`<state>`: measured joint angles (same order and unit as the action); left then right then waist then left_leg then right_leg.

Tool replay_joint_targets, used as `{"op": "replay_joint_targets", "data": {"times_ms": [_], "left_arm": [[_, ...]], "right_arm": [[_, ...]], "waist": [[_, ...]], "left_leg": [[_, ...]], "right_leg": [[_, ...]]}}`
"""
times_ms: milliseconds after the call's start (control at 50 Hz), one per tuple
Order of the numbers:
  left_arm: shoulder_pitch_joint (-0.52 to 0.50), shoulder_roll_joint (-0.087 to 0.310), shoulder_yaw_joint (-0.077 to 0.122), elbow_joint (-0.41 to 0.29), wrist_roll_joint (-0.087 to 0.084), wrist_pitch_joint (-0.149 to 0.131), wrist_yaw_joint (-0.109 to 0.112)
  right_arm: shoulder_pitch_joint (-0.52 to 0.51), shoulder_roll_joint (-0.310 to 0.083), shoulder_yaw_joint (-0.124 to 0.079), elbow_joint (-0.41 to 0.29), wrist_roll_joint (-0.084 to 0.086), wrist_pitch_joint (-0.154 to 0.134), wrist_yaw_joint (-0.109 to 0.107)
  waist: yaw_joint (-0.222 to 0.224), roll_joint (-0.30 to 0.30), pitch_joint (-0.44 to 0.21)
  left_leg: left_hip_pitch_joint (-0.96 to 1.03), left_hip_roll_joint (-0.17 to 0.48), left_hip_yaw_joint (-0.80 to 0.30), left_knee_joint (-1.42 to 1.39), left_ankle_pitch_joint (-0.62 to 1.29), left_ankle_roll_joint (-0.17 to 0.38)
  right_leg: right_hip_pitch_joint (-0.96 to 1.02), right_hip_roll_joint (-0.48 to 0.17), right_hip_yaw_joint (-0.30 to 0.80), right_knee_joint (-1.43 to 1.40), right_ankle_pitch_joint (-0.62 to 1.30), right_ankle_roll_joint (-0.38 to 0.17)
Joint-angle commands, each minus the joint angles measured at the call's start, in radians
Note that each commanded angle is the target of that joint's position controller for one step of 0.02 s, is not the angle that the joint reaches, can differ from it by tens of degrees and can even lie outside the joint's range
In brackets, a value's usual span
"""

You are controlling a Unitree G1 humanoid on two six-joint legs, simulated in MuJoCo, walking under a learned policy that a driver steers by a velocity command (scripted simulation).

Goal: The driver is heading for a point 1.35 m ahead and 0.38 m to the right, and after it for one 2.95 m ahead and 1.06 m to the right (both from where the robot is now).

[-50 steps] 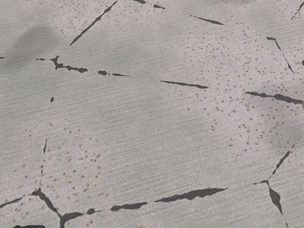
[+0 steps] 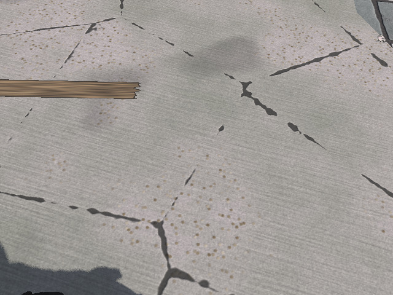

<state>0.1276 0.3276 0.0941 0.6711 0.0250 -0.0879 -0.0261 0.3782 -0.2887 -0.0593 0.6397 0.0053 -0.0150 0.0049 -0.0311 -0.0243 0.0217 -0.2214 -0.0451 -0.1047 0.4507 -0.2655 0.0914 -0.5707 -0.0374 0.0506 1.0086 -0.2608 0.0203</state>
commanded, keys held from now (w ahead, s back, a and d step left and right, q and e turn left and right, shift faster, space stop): w+shift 0.24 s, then w+e+shift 0.38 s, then e+shift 0.38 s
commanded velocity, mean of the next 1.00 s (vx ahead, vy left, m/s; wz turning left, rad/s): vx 0.72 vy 0.00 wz -0.31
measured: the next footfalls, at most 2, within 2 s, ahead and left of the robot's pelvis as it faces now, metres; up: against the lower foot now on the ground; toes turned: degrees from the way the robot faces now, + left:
right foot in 0.26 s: +0.29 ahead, -0.12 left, +0.00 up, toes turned +8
left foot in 0.68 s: +0.67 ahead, +0.10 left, +0.00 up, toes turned -8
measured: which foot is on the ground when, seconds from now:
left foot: down 0.00-0.28, up 0.30-0.66, down 0.68-1.00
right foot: up 0.00-0.24, down 0.26-0.68, up 0.70-1.00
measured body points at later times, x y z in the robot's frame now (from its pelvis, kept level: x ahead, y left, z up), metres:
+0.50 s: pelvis +0.32 -0.04 +0.00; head +0.34 -0.05 +0.45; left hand +0.25 +0.24 -0.12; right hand +0.54 -0.25 -0.09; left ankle +0.36 +0.11 -0.68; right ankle +0.25 -0.13 -0.75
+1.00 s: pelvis +0.68 -0.01 -0.01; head +0.73 -0.05 +0.43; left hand +0.99 +0.16 -0.08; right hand +0.64 -0.33 -0.13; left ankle +0.64 +0.11 -0.75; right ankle +0.80 -0.16 -0.71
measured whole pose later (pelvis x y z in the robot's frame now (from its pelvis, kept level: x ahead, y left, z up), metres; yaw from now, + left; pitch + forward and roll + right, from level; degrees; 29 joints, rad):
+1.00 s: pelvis +0.68 -0.01 -0.01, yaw -23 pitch +0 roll +3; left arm 0.07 0.37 0.08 0.60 -0.02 0.01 -0.04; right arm 0.19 -0.34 -0.08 0.78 0.03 -0.07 -0.03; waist -0.07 -0.02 0.14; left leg -0.04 0.01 0.28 0.39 -0.34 0.00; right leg -0.64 -0.06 -0.06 0.73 -0.06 0.00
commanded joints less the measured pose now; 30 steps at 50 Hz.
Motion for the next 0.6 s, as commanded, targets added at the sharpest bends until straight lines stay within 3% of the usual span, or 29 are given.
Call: {"op": "replay_joint_targets", "data": {"times_ms": [20, 40, 80, 120, 160, 220, 240, 260, 280, 300, 320, 340, 360, 400, 440, 500, 540, 600], "left_arm": [[-0.011, 0.025, -0.014, -0.033, 0.069, 0.063, -0.025], [-0.042, 0.031, -0.018, -0.043, 0.049, 0.077, -0.025], [-0.106, 0.044, -0.023, -0.059, 0.023, 0.079, -0.025], [-0.166, 0.048, -0.028, -0.073, 0.016, 0.066, -0.025], [-0.189, 0.058, -0.027, -0.084, 0.01, 0.056, -0.026], [-0.11, 0.082, -0.019, -0.077, 0.007, 0.044, -0.02], [-0.007, 0.095, -0.011, -0.052, 0.008, 0.039, -0.009], [0.202, 0.134, 0.008, 0.013, 0.015, 0.029, 0.009], [0.418, 0.241, 0.031, 0.051, 0.034, 0.023, 0.029], [0.45, 0.314, 0.045, 0.076, 0.037, 0.021, 0.019], [0.327, 0.189, 0.016, 0.069, 0.02, 0.025, 0.002], [0.269, 0.135, 0.005, 0.055, 0.007, 0.025, -0.005], [0.275, 0.112, -0.002, 0.061, 0.005, 0.022, -0.009], [0.297, 0.067, -0.021, 0.093, -0.003, 0.01, -0.002], [0.333, 0.07, -0.02, 0.123, -0.019, 0.0, 0.008], [0.338, 0.093, -0.009, 0.132, -0.017, -0.004, 0.018], [0.342, 0.117, 0.002, 0.141, -0.022, -0.004, 0.018], [0.356, 0.139, 0.008, 0.16, -0.035, -0.005, 0.016]], "right_arm": [[-0.048, -0.225, -0.063, -0.04, -0.038, -0.003, 0.012], [-0.026, -0.203, -0.055, -0.033, -0.028, -0.005, 0.021], [0.008, -0.176, -0.045, -0.019, -0.021, -0.014, 0.03], [0.041, -0.186, -0.047, 0.0, -0.021, -0.025, 0.024], [0.041, -0.2, -0.048, 0.01, -0.02, -0.035, 0.017], [0.006, -0.203, -0.043, 0.021, -0.023, -0.044, 0.011], [-0.015, -0.204, -0.04, 0.028, -0.026, -0.046, 0.01], [-0.034, -0.178, -0.031, 0.036, -0.036, -0.05, 0.01], [-0.034, -0.12, -0.012, 0.004, -0.022, -0.058, 0.009], [-0.012, -0.049, 0.007, -0.037, -0.003, -0.073, 0.009], [-0.065, -0.088, 0.01, -0.019, -0.031, -0.07, 0.006], [-0.104, -0.12, 0.005, -0.011, -0.046, -0.07, 0.015], [-0.141, -0.135, 0.005, -0.01, -0.058, -0.074, 0.024], [-0.197, -0.1, 0.022, -0.032, -0.082, -0.067, 0.036], [-0.242, -0.085, 0.036, -0.056, -0.087, -0.057, 0.046], [-0.392, -0.075, 0.058, -0.108, -0.07, -0.059, 0.057], [-0.471, -0.052, 0.075, -0.132, -0.056, -0.064, 0.063], [-0.475, -0.074, 0.067, -0.133, -0.042, -0.066, 0.048]], "waist": [[0.026, 0.148, -0.004], [0.008, 0.162, 0.016], [-0.024, 0.192, 0.044], [-0.058, 0.185, 0.05], [-0.064, 0.173, 0.054], [-0.015, 0.173, 0.069], [0.049, 0.158, 0.047], [0.149, 0.086, -0.052], [0.226, -0.131, -0.206], [0.178, -0.41, -0.195], [0.118, -0.182, -0.066], [0.089, -0.061, -0.041], [0.085, -0.014, -0.038], [0.061, -0.061, 0.027], [0.054, -0.079, 0.062], [0.069, -0.043, 0.102], [0.089, -0.068, 0.096], [0.081, -0.065, 0.049]], "left_leg": [[-0.055, 0.102, -0.221, -0.261, -0.261, 0.123], [-0.071, 0.108, -0.237, -0.281, -0.261, 0.126], [-0.059, 0.125, -0.254, -0.301, -0.234, 0.124], [-0.008, 0.154, -0.27, -0.299, -0.21, 0.123], [0.03, 0.192, -0.296, -0.295, -0.213, 0.122], [0.044, 0.233, -0.318, -0.28, -0.139, 0.117], [0.029, 0.219, -0.288, -0.187, 0.059, 0.108], [-0.02, 0.149, -0.186, 0.086, 0.326, 0.086], [-0.197, 0.049, -0.056, 0.505, 0.319, 0.042], [-0.504, -0.116, -0.024, 0.737, -0.22, 0.002], [-0.611, -0.04, -0.06, 0.833, -0.134, 0.022], [-0.603, 0.032, -0.013, 0.828, -0.04, 0.02], [-0.569, 0.068, 0.002, 0.786, -0.004, 0.012], [-0.538, 0.104, 0.013, 0.696, 0.026, -0.034], [-0.551, 0.112, 0.041, 0.622, 0.028, -0.076], [-0.51, 0.094, 0.094, 0.398, 0.11, -0.124], [-0.368, 0.059, 0.127, 0.238, 0.185, -0.128], [-0.179, 0.027, 0.133, 0.136, 0.257, -0.103]], "right_leg": [[-0.033, 0.006, -0.065, -0.071, 0.106, 0.057], [-0.038, 0.002, -0.076, -0.108, 0.122, 0.074], [-0.034, -0.008, -0.071, -0.22, 0.172, 0.092], [-0.014, -0.011, -0.069, -0.329, 0.196, 0.083], [0.027, -0.015, -0.063, -0.394, 0.175, 0.048], [0.167, -0.01, -0.077, -0.463, 0.065, -0.013], [0.289, 0.015, -0.092, -0.502, 0.029, -0.032], [0.516, 0.028, -0.085, -0.504, -0.025, -0.057], [0.761, -0.159, 0.211, -0.591, -0.394, -0.118], [0.858, -0.304, 0.755, -0.834, -0.657, -0.186], [0.77, -0.308, 0.789, -0.824, -0.595, -0.211], [0.708, -0.271, 0.64, -0.779, -0.497, -0.219], [0.649, -0.224, 0.538, -0.784, -0.414, -0.222], [0.537, -0.141, 0.437, -0.831, -0.277, -0.231], [0.497, -0.113, 0.395, -0.866, -0.171, -0.261], [0.416, -0.079, 0.329, -0.914, 0.009, -0.275], [0.357, -0.053, 0.286, -0.919, 0.171, -0.256], [0.381, -0.085, 0.283, -0.865, 0.457, -0.222]]}}
Keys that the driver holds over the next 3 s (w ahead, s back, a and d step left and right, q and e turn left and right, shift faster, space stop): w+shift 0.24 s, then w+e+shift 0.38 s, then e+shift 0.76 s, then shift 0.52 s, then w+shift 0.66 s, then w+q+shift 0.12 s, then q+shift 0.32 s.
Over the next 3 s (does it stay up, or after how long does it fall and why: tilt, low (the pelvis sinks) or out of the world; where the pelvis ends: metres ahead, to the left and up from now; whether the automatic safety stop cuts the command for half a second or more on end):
stays up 1.22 -0.49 -0.01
